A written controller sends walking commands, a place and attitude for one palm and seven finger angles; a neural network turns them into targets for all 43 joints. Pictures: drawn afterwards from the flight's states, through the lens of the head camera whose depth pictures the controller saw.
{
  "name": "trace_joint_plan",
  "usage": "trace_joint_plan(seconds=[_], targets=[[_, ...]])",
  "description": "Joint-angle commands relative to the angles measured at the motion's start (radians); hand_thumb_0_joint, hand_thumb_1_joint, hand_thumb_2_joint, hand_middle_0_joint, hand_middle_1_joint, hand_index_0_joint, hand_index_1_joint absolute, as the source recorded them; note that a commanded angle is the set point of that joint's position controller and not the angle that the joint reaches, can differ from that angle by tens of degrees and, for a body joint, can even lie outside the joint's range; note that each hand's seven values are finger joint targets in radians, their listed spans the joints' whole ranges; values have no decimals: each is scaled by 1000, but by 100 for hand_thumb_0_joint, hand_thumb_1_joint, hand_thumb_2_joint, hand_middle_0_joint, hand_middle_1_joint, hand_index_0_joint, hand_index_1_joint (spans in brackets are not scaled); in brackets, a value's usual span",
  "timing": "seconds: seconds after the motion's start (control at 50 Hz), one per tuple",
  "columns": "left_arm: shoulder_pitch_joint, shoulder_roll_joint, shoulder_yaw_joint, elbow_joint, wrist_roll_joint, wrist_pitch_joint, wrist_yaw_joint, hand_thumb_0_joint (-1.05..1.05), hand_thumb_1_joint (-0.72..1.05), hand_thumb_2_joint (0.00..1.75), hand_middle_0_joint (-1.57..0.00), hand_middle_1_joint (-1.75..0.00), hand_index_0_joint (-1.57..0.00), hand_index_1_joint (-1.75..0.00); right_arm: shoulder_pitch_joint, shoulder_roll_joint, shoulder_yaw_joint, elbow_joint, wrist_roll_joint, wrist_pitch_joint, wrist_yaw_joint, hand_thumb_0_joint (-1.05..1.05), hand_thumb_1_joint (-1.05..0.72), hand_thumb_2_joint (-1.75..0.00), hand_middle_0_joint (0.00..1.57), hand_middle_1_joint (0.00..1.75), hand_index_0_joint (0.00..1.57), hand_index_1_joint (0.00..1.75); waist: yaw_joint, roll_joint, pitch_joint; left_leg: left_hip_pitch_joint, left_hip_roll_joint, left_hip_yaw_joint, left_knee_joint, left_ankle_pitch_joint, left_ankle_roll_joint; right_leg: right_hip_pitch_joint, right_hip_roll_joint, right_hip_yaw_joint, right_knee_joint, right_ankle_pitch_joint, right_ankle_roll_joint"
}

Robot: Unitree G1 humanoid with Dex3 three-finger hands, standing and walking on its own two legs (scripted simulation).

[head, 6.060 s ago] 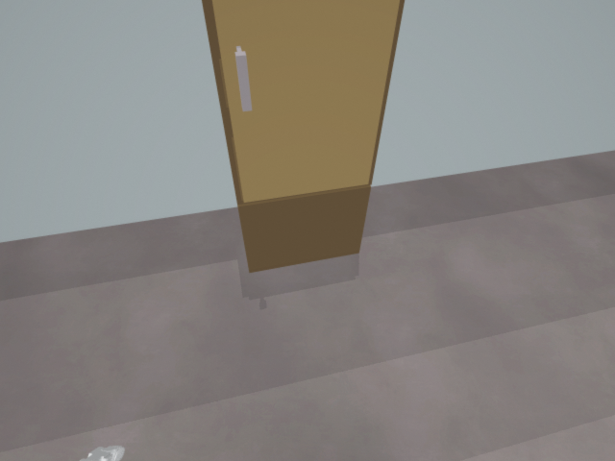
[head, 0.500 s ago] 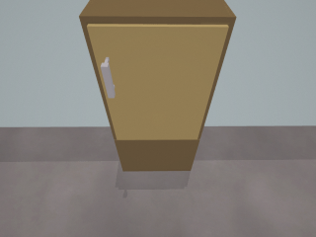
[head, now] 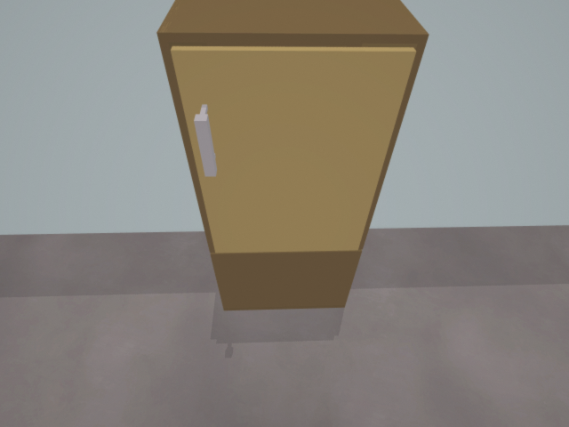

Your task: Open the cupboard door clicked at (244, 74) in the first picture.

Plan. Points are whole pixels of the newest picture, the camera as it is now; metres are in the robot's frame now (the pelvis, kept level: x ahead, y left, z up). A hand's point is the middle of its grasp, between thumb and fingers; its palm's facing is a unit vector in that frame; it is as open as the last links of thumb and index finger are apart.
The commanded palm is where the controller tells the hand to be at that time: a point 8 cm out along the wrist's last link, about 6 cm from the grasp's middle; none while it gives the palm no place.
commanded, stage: come to a stop and stand still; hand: left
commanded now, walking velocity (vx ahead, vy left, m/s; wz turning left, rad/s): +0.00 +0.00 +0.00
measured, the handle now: (207, 141) +0.62 +0.20 +0.06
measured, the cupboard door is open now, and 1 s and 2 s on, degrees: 0 0 0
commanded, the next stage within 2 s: look again from close up in 0.26 s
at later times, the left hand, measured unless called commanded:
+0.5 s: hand out of the picture -0.02 +0.19 -0.18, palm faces +0.02 -0.98 -0.21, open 7.3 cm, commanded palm none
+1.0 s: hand out of the picture +0.03 +0.17 -0.17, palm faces +0.02 -0.97 -0.23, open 7.3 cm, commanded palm none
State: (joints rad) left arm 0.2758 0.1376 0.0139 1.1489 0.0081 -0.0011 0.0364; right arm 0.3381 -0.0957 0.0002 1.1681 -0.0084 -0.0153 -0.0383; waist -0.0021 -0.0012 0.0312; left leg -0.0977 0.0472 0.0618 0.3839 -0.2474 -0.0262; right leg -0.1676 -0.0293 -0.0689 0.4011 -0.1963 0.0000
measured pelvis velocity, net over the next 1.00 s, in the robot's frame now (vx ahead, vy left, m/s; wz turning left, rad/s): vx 0.01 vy -0.01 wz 0.00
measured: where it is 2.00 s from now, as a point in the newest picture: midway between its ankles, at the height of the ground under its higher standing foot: outside the picture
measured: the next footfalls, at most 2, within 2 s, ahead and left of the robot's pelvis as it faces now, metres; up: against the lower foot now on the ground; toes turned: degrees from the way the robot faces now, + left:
right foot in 1.48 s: +0.14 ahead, -0.12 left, +0.00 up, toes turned +3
left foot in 1.84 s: +0.14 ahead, +0.08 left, +0.00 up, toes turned +8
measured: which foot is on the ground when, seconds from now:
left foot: down 0.00-1.00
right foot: down 0.00-1.00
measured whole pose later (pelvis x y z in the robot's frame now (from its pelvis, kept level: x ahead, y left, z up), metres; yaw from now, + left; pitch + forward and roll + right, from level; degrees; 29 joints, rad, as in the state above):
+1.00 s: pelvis +0.01 -0.01 -0.01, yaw +0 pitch -1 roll +1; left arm 0.24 0.16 0.00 1.11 0.01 -0.02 0.03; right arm 0.28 -0.17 0.01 1.10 -0.02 -0.03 -0.02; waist 0.00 0.02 0.04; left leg -0.14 0.04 0.06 0.44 -0.29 -0.03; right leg -0.24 -0.04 -0.07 0.52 -0.27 -0.01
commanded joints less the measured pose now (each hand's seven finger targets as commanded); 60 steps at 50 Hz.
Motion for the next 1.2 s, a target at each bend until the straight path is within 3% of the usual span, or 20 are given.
trace_joint_plan(seconds=[0.0, 0.32, 0.34, 0.36, 0.38, 0.4, 0.42, 0.44, 0.5, 0.62, 0.7, 0.8, 0.96, 1.02, 1.08, 1.12, 1.18], targets=[[72, 78, 9, -23, 0, -9, 3, 0, 90, 90, -20, -30, -20, -30, 69, -103, -21, -24, -1, -8, -7, 0, -90, -90, 20, 30, 20, 30, 11, 19, 86, -107, 71, -73, -102, 65, 31, -9, -74, 69, -66, 61, -13], [64, 106, 13, -31, 5, -15, 0, 0, 90, 90, -20, -30, -20, -30, 37, -137, -31, -45, 1, -12, -3, 0, -90, -90, 20, 30, 20, 30, 8, 16, 66, -94, 70, -81, -104, 41, 39, -20, -80, 78, -71, 50, -12], [117, 112, -7, -6, 13, -35, 39, 0, 90, 90, -20, -30, -20, -30, -69, -162, -19, -117, 3, -25, 15, 0, -90, -90, 20, 30, 20, 30, 37, 41, 80, -180, 80, -27, 103, 160, 15, -29, -131, 110, -5, 319, -23], [91, 157, 4, -48, 7, -41, 26, 0, 90, 90, -20, -30, -20, -30, -7, -109, -18, -140, -1, -11, 18, 0, -90, -90, 20, 30, 20, 30, -12, 66, -13, -146, 20, -47, 69, -46, 16, -27, -151, 140, -25, 65, -45], [58, 144, 1, -59, 7, -39, 14, 0, 90, 90, -20, -30, -20, -30, 11, -112, -15, -130, -6, -15, 19, 0, -90, -90, 20, 30, 20, 30, -15, 100, 30, -150, 28, -65, 18, -35, 29, -86, -119, 120, -14, -105, -51], [68, 134, -2, -61, 9, -35, 9, 0, 90, 90, -20, -30, -20, -30, 38, -126, -12, -134, -8, -17, 21, 0, -90, -90, 20, 30, 20, 30, -14, 98, -1, -164, 43, -75, 17, -44, 36, -83, -90, 100, 3, -150, -46], [55, 127, -1, -70, 11, -30, 6, 0, 90, 90, -20, -30, -20, -30, 46, -128, -14, -145, -14, -19, 22, 0, -90, -90, 20, 30, 20, 30, -13, 133, 3, -190, 58, -95, -4, -64, 46, -75, -72, 75, 35, -145, -42], [59, 117, -3, -71, 11, -27, 2, 0, 90, 90, -20, -30, -20, -30, 32, -137, -13, -153, -12, -19, 21, 0, -90, -90, 20, 30, 20, 30, -4, 125, 2, -201, 67, -110, -27, -59, 52, -62, -62, 66, 52, -107, -38], [56, 102, -10, -70, 9, -29, -3, 0, 90, 90, -20, -30, -20, -30, 22, -151, -11, -169, -5, -22, 17, 0, -90, -90, 20, 30, 20, 30, -1, 14, 24, -194, 64, -110, -33, -10, 61, -56, -66, 71, 42, -49, -31], [39, 115, -6, -70, 8, -26, -6, 0, 90, 90, -20, -30, -20, -30, 23, -157, -6, -150, -6, -21, 15, 0, -90, -90, 20, 30, 20, 30, 1, -13, 93, -179, 53, -95, -50, 24, 58, -89, -74, 78, 28, -33, -26], [42, 127, -1, -72, 4, -31, -5, 0, 90, 90, -20, -30, -20, -30, 22, -164, -5, -138, -8, -23, 13, 0, -90, -90, 20, 30, 20, 30, 1, -41, 46, -129, 49, -78, -32, 81, 55, -68, -82, 91, 26, 34, -28], [29, 141, 5, -75, 4, -33, -6, 0, 90, 90, -20, -30, -20, -30, 17, -161, -3, -119, -7, -25, 12, 0, -90, -90, 20, 30, 20, 30, 4, -28, 3, -111, 48, -64, -22, 112, 49, -28, -91, 91, 32, 101, -32], [16, 153, 13, -73, 5, -35, -5, 0, 90, 90, -20, -30, -20, -30, 4, -154, -6, -95, -8, -21, 7, 0, -90, -90, 20, 30, 20, 30, 5, 4, -6, -95, 51, -51, -4, 145, 39, -7, -97, 93, 34, 190, -42], [37, 146, 17, -69, 12, -25, -9, 0, 90, 90, -20, -30, -20, -30, 15, -137, -4, -92, -15, -12, 12, 0, -90, -90, 20, 30, 20, 30, 10, -28, 10, -135, 32, -40, 29, -31, 46, -17, -96, 95, 22, -81, -50], [48, 165, 30, -75, 13, -18, -16, 0, 90, 90, -20, -30, -20, -30, 14, -122, -5, -103, -20, -8, 18, 0, -90, -90, 20, 30, 20, 30, 12, -67, 75, -211, 0, -21, 92, -125, 48, -59, -119, 132, -28, -299, -74], [71, 175, 39, -77, 16, -20, -17, 0, 90, 90, -20, -30, -20, -30, 13, -112, -8, -111, -21, -7, 21, 0, -90, -90, 20, 30, 20, 30, 15, -111, 86, -245, -15, -1, 164, -137, 50, -58, -147, 159, -62, -357, -95], [78, 174, 47, -84, 16, -24, -17, 0, 90, 90, -20, -30, -20, -30, 32, -102, -9, -116, -21, -15, 24, 0, -90, -90, 20, 30, 20, 30, 0, -109, 90, -214, -12, 9, 196, -103, 56, -103, -171, 150, -42, -311, -112]])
